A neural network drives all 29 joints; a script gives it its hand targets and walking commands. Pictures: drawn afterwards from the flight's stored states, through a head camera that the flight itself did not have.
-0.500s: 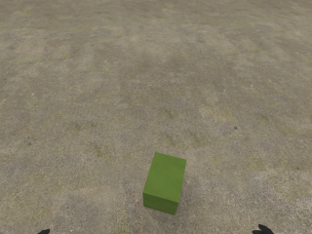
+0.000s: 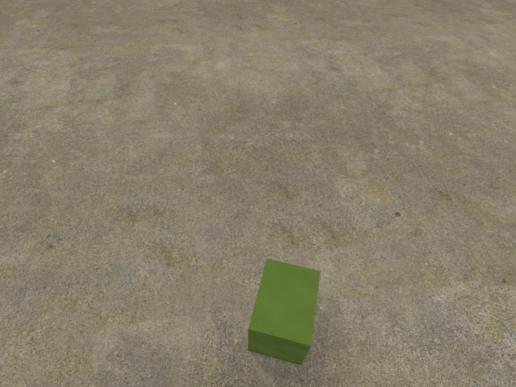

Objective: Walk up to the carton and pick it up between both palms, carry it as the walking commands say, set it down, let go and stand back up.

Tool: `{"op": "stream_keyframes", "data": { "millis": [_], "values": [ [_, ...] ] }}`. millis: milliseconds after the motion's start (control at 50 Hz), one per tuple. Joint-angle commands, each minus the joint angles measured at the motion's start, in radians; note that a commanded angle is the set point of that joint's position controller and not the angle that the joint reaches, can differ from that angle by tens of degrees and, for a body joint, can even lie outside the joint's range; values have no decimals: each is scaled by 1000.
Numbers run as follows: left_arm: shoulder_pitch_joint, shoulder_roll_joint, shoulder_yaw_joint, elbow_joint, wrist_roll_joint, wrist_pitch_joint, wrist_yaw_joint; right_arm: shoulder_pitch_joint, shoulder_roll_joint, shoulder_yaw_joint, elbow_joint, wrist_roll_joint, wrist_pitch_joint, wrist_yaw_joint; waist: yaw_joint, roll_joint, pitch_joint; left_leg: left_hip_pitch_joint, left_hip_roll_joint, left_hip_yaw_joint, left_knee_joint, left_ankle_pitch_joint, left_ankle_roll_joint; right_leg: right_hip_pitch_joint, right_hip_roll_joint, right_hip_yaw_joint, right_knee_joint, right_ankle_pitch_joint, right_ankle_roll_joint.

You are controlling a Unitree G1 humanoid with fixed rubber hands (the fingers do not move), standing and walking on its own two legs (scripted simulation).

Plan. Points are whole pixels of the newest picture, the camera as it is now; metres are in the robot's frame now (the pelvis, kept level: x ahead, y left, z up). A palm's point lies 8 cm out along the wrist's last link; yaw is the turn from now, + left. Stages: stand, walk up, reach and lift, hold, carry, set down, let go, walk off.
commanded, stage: walk up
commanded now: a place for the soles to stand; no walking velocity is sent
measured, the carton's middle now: (283, 311) +0.49 -0.08 -0.64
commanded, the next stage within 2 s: reach and lift in 1.90 s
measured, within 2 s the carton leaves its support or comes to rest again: neither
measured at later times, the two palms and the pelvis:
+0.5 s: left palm (66, 358) +0.18 +0.32 -0.09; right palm out of the picture +0.11 -0.31 -0.09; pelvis +0.04 +0.02 +0.00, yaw -6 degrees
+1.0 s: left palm (78, 346) +0.20 +0.30 -0.08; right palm out of the picture +0.08 -0.32 -0.09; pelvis +0.05 +0.01 +0.01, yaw -10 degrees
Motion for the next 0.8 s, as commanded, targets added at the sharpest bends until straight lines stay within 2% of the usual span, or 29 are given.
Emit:
{"op": "stream_keyframes", "data": {
  "millis": [0, 20, 40, 80, 100, 140, 160, 180, 200, 220, 240, 260, 280, 300, 320, 340, 360, 380, 400, 420, 440, 480, 520, 560, 580, 620, 700, 740, 780],
  "values": [
    [9, 155, 27, -68, -24, -13, 13, -43, -249, -41, -95, 16, -22, -38, -32, 113, 3, 65, 298, -440, -393, -431, 246, -252, 39, 67, 243, -45, -16],
    [24, 150, 26, -61, -26, -21, 9, -34, -207, -26, -89, 19, -26, -42, -22, 106, 3, 79, 244, -337, -344, -270, 217, -227, 22, 57, 193, -22, -16],
    [56, 140, 29, -51, -19, -27, 6, -54, -205, -23, -97, 22, -28, -45, -16, 172, -33, 99, 244, -300, -296, -151, 226, -184, 10, 15, 139, -25, -12],
    [57, 130, 29, -47, -12, -22, -10, -50, -206, -18, -100, 25, -24, -45, -19, 175, -45, 16, 246, -234, -243, 23, 230, -62, 40, -54, 50, -32, -12],
    [50, 115, 31, -53, -14, -17, -15, -48, -205, -14, -94, 25, -23, -44, -13, 155, -45, -12, 248, -211, -211, 88, 224, -11, 60, -73, -6, 2, -16],
    [44, 95, 39, -54, -7, -10, -16, -53, -199, -9, -90, 34, -18, -48, 8, 123, -49, -48, 224, -181, -146, 79, 182, 90, 103, -97, -151, 116, -34],
    [44, 104, 44, -64, -1, -9, -14, -45, -176, -1, -91, 39, -14, -51, 21, 88, -56, -52, 213, -169, -93, 82, 149, 124, 94, -57, -225, 152, -47],
    [30, 151, 54, -84, 7, -14, -9, -18, -138, 11, -97, 47, -11, -55, 17, -58, -58, -85, 148, -102, 44, 39, 98, 126, -31, 138, -362, 231, -79],
    [-49, 235, 67, -116, 0, -24, -16, -24, -113, 18, -103, 51, -10, -60, -11, -210, -51, -106, -16, 15, 180, -189, 43, 58, -195, 418, -452, 253, -177],
    [-70, 218, 61, -124, -2, -24, -22, -28, -139, 8, -87, 47, -6, -71, -15, -164, -75, -52, -18, -20, 262, -355, 47, 42, -242, 436, -446, 311, -243],
    [-82, 200, 48, -128, -8, -24, -16, -3, -131, 11, -72, 49, -11, -73, -21, -161, -67, -39, -8, -39, 244, -349, 47, 44, -217, 382, -403, 403, -252],
    [-100, 175, 34, -133, -10, -20, -11, 8, -123, 11, -59, 52, -20, -75, -26, -169, -62, -17, -7, -30, 181, -325, 43, 55, -181, 309, -357, 505, -233],
    [-121, 159, 25, -135, -11, -13, -10, 27, -114, 15, -40, 53, -29, -77, -41, -179, -71, 31, -14, -3, 45, -239, 39, 73, -133, 232, -306, 608, -190],
    [-140, 146, 19, -139, -17, -6, -12, 56, -107, 17, -16, 49, -38, -78, -54, -170, -99, 117, -26, 21, -78, -89, 40, 67, -109, 182, -250, 712, -156],
    [-138, 127, 16, -148, -28, 0, -13, 60, -127, 12, -13, 37, -48, -80, -48, -127, -120, 185, 0, -16, -130, 51, 50, 38, -91, 161, -209, 711, -117],
    [-123, 105, 14, -160, -36, 3, -17, 34, -184, 1, -33, 25, -57, -83, -33, -14, -122, 201, 127, -190, -180, 128, 90, -28, -26, 112, -126, 591, -64],
    [-123, 105, 16, -149, -37, 11, -17, -17, -216, -6, -39, 36, -57, -79, -10, 38, -92, 162, 228, -268, -182, 216, 161, -37, 59, 32, -75, 366, -25],
    [-130, 100, 19, -141, -31, 17, -15, -30, -206, -8, -43, 35, -54, -74, -9, 50, -88, 149, 264, -266, -192, 236, 190, -22, 72, 0, -72, 235, -19],
    [-131, 91, 25, -142, -22, 18, -18, -44, -206, -13, -50, 31, -51, -73, -8, 74, -71, 120, 262, -248, -191, 186, 192, -10, 76, -5, -81, 206, -24],
    [-137, 93, 29, -136, -16, 18, -21, -60, -203, -12, -55, 30, -47, -73, -7, 79, -67, 101, 239, -217, -184, 135, 177, 14, 67, -3, -111, 239, -30],
    [-141, 94, 28, -136, -14, 15, -27, -72, -197, -12, -61, 30, -43, -72, -3, 86, -63, 73, 202, -161, -170, 97, 143, 47, 52, 3, -160, 327, -39],
    [-155, 118, 34, -133, -15, 8, -33, -76, -166, 0, -63, 35, -39, -74, -7, 40, -109, 74, 126, -78, -129, 42, 84, 105, 10, 70, -208, 482, -69],
    [-175, 126, 31, -131, -14, 5, -33, -82, -149, 8, -57, 40, -37, -73, -13, 5, -128, 96, 83, -38, -113, -43, 61, 92, -25, 128, -242, 490, -92],
    [-205, 127, 23, -131, -12, 5, -33, -80, -140, 12, -47, 42, -37, -70, -27, -22, -113, 131, 72, -32, -127, -79, 55, 47, -37, 162, -277, 447, -100],
    [-218, 124, 22, -129, -13, 6, -33, -78, -147, 11, -41, 40, -38, -69, -30, -17, -100, 136, 82, -42, -151, -82, 61, 33, -29, 159, -280, 431, -91],
    [-227, 124, 18, -121, -10, 9, -35, -75, -160, 8, -33, 37, -42, -67, -31, -24, -94, 156, 107, -62, -184, -84, 74, 21, -7, 136, -274, 410, -72],
    [-220, 117, 20, -105, -10, 13, -40, -96, -182, 3, -33, 33, -42, -67, -19, 2, -86, 161, 150, -73, -232, -76, 95, 32, 27, 93, -258, 398, -50],
    [-218, 117, 21, -98, -9, 13, -42, -104, -179, 3, -31, 35, -39, -66, -16, -4, -86, 158, 138, -51, -227, -95, 88, 43, 21, 109, -281, 400, -55],
    [-225, 119, 20, -97, -9, 12, -43, -110, -162, 6, -29, 36, -37, -64, -22, -23, -87, 168, 102, -9, -209, -125, 67, 41, -1, 150, -325, 411, -67]
  ]
}}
